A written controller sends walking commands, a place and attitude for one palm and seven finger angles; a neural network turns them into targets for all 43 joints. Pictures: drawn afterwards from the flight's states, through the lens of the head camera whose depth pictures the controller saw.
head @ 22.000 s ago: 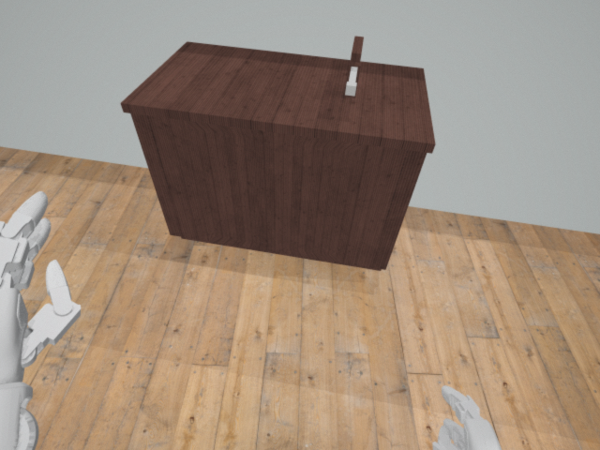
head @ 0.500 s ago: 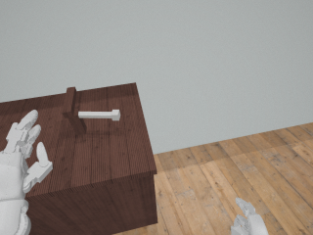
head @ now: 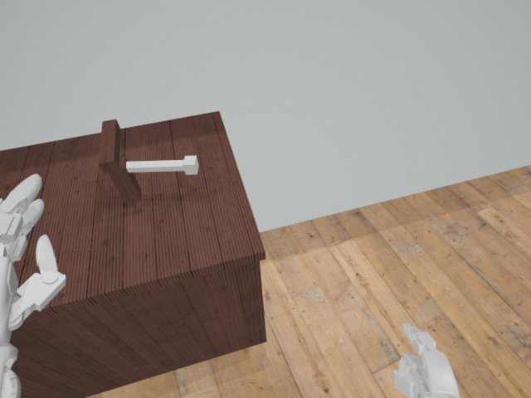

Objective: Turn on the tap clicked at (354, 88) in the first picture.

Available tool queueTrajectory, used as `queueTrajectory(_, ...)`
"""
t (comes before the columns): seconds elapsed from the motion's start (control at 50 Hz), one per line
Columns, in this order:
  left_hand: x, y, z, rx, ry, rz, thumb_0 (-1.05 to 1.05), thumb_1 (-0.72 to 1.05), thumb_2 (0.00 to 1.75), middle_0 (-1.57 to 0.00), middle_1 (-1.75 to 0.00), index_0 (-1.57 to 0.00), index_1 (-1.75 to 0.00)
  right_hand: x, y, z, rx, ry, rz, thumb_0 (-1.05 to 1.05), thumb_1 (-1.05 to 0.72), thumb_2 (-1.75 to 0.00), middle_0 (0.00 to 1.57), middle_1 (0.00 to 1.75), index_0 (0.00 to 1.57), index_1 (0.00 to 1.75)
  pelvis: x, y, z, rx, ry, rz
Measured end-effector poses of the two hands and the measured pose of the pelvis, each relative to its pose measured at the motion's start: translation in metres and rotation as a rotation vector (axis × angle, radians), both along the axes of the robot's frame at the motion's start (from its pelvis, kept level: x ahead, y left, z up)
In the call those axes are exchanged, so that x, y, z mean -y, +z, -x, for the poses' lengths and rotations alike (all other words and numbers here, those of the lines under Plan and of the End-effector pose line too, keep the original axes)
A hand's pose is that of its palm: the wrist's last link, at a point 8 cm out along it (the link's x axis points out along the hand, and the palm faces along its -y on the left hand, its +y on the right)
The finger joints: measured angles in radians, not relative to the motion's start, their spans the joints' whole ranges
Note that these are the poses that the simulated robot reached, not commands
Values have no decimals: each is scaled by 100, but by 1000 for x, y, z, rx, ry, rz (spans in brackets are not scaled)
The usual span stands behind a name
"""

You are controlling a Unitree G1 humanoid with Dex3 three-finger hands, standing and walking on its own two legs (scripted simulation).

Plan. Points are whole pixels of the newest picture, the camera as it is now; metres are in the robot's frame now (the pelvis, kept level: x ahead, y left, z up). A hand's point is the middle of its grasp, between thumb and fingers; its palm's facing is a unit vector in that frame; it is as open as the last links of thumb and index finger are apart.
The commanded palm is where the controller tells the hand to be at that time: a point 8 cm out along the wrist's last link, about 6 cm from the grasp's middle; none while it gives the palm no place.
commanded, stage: step back with the hand held close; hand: left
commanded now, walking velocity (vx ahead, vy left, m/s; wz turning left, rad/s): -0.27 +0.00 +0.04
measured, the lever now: (191, 165) +0.54 +0.20 +0.02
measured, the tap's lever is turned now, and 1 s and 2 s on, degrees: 75 75 75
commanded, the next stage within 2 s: stop stepping back and stand still in 0.78 s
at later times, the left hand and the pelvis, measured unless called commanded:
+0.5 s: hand (15, 356) +0.13 +0.24 +0.17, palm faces +0.44 -0.79 -0.42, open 7.4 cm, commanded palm +0.08 +0.28 +0.18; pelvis -0.07 -0.01 -0.01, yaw +2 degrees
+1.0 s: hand out of the picture +0.06 +0.21 +0.16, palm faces +0.34 -0.83 -0.43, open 7.4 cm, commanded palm +0.01 +0.25 +0.18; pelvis -0.15 -0.03 +0.01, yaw +0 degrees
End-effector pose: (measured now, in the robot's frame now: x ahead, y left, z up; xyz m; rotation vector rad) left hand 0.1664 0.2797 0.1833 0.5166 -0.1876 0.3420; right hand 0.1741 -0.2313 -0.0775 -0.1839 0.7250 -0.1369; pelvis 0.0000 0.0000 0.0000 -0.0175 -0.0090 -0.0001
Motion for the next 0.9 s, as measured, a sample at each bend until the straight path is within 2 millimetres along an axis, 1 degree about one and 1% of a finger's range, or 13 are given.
queueTrajectory(0.1, -3, -3, 22, 21, 24, 10, 2, 89, 90, -21, -31, -21, -30, -2, -3, 18, 10, 6, 6, 1, -90, -90, 20, 30, 20, 30, -2, -3, 17, 0, 4, 7)
queueTrajectory(0.22, -7, -7, 37, 54, 33, 23, 2, 89, 90, -21, -31, -21, -30, -4, -4, 39, 10, 17, 25, 1, -90, -90, 20, 30, 20, 30, -4, -5, 34, 5, 13, 12)
queueTrajectory(0.32, -6, -2, 49, 86, 29, -8, 2, 89, 90, -21, -31, -21, -30, -5, -5, 54, 16, 31, 22, 1, -90, -90, 20, 30, 20, 30, -1, -7, 49, 11, 33, 14)
queueTrajectory(0.44, 1, 5, 73, 124, 27, -50, 2, 89, 90, -21, -31, -21, -30, -2, -11, 68, 14, 55, 15, 1, -90, -90, 20, 30, 20, 30, 6, -11, 64, 15, 44, 3)
queueTrajectory(0.52, 4, 0, 85, 138, 19, -20, 2, 89, 90, -21, -31, -21, -30, 2, -15, 80, -11, 63, 32, 1, -90, -90, 20, 30, 20, 30, 5, -14, 74, 14, 43, -8)
queueTrajectory(0.6, 1, -5, 91, 164, -4, -4, 1, 89, 90, -21, -31, -21, -30, 4, -18, 96, -27, 48, 61, 1, -90, -90, 20, 30, 20, 30, 1, -20, 87, 17, 52, -4)
queueTrajectory(0.66, -5, -1, 98, 168, 6, -43, 2, 89, 90, -21, -31, -21, -30, 2, -18, 108, -17, 33, 54, 1, -90, -90, 20, 30, 20, 30, 3, -20, 98, 19, 67, 26)
queueTrajectory(0.72, -6, 7, 110, 184, 30, -44, 2, 89, 90, -21, -31, -21, -30, -1, -18, 119, -19, 34, 10, 1, -90, -90, 20, 30, 20, 30, 9, -16, 108, 9, 58, 25)
queueTrajectory(0.76, -1, 9, 120, 174, 45, -28, 2, 89, 90, -21, -31, -21, -30, -2, -19, 125, -13, 44, -18, 1, -90, -90, 20, 30, 20, 30, 13, -13, 114, -5, 40, 18)
queueTrajectory(0.82, 16, 7, 132, 142, 33, -31, 2, 90, 90, -21, -30, -20, -30, -1, -26, 133, -4, 65, -50, 1, -90, -90, 20, 30, 20, 30, 21, -14, 126, -17, 12, 4)
queueTrajectory(0.86, 28, 6, 137, 117, 8, -3, 2, 90, 90, -21, -30, -20, -30, 0, -26, 141, -32, 65, -57, 1, -90, -90, 20, 30, 20, 30, 23, -8, 133, -12, 13, -2)
queueTrajectory(0.9, 37, 5, 139, 85, -18, 20, 2, 89, 90, -21, -30, -20, -30, 2, -20, 150, -57, 55, -56, 1, -90, -90, 20, 30, 20, 30, 25, 0, 138, -19, 7, -27)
